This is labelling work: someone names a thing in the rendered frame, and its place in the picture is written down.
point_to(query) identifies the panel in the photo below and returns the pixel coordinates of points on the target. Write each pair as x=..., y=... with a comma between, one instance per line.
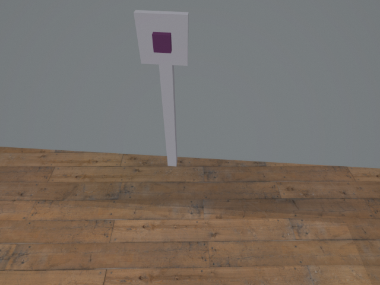
x=176, y=23

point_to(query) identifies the button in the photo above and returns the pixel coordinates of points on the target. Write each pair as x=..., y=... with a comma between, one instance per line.
x=162, y=42

